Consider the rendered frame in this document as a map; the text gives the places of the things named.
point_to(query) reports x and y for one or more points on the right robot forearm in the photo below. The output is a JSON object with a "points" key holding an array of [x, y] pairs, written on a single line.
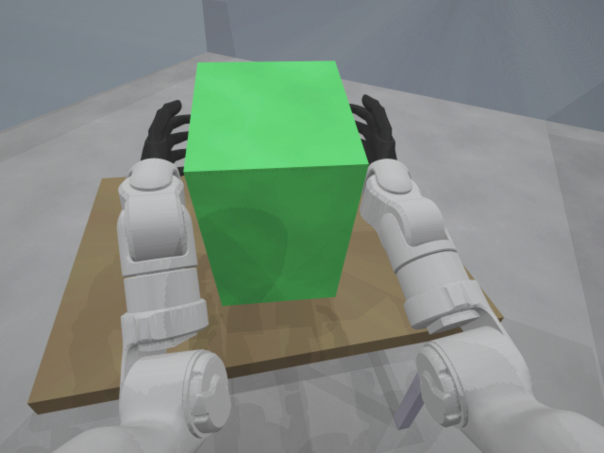
{"points": [[439, 294]]}

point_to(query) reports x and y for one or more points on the robot right hand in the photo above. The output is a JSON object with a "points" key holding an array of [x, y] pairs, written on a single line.
{"points": [[379, 142]]}

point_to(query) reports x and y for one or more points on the left robot forearm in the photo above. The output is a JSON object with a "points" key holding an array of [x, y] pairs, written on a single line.
{"points": [[156, 245]]}

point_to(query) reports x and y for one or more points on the robot left upper arm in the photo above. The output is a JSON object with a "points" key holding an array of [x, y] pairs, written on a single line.
{"points": [[170, 403]]}

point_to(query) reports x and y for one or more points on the carton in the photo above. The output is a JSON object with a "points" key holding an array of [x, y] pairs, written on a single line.
{"points": [[275, 168]]}

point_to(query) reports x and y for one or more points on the robot left hand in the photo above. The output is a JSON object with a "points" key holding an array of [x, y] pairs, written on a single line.
{"points": [[160, 141]]}

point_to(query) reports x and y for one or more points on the robot right upper arm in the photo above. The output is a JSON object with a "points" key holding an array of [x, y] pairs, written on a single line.
{"points": [[476, 381]]}

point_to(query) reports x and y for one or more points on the table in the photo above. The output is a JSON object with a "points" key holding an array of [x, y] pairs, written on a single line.
{"points": [[81, 364]]}

